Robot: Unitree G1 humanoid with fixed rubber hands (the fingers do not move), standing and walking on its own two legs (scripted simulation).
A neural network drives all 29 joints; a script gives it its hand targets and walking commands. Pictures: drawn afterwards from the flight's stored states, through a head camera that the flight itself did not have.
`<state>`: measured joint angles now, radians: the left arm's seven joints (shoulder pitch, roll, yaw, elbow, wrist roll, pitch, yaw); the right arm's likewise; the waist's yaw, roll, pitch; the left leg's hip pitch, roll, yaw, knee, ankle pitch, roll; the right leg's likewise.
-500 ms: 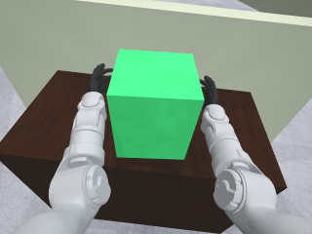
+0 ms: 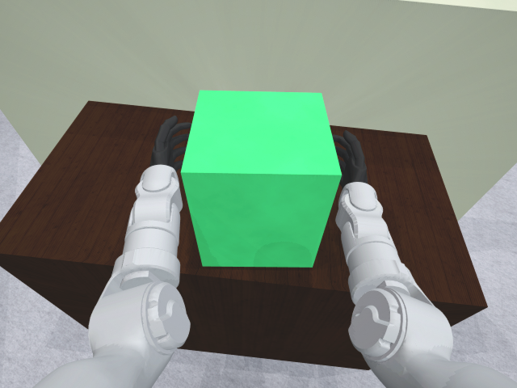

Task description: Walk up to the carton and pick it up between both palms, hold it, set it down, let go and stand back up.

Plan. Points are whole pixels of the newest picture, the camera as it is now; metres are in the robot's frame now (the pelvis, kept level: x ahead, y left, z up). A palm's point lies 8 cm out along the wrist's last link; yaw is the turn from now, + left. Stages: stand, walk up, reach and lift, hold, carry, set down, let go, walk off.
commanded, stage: set down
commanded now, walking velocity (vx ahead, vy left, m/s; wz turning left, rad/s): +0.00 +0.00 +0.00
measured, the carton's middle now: (259, 183) +0.45 +0.07 +0.04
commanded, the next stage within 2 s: none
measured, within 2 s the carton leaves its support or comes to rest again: rests again in 0.16 s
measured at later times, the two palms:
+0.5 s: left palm (163, 167) +0.40 +0.22 +0.10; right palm (347, 181) +0.43 -0.08 +0.08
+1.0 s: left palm (163, 170) +0.40 +0.22 +0.09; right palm (347, 184) +0.43 -0.08 +0.08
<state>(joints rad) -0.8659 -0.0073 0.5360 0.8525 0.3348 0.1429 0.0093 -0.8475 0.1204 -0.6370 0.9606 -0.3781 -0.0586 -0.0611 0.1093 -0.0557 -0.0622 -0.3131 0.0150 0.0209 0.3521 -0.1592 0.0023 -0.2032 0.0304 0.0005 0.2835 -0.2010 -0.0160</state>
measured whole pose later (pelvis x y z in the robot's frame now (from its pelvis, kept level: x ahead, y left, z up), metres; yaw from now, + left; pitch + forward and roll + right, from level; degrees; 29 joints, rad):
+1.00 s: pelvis +0.00 +0.00 +0.00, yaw +0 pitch +7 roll +0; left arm -0.85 -0.06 0.65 0.79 0.41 0.06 -0.06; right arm -0.81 0.17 -0.66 0.85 -0.44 -0.11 -0.04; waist 0.13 -0.05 -0.03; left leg -0.30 0.01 0.09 0.31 -0.14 0.01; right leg -0.22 0.01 -0.02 0.30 -0.22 -0.01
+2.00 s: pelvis -0.01 +0.00 +0.00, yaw -1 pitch +10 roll +0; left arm -0.86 -0.04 0.65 0.83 0.43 -0.01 -0.04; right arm -0.85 0.14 -0.65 0.85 -0.47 -0.12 0.01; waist 0.12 -0.06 -0.01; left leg -0.36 0.02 0.12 0.31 -0.12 0.02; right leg -0.29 0.01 -0.02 0.31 -0.20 -0.01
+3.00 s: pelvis -0.03 +0.00 -0.02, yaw +1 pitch +21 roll -3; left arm -1.02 0.34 0.04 1.04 -0.24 0.11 0.08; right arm -1.06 -0.27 0.03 1.13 0.35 0.06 -0.06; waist 0.08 -0.03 -0.27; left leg -0.72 0.05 0.03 0.50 -0.15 0.01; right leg -0.59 0.04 -0.08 0.42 -0.20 -0.02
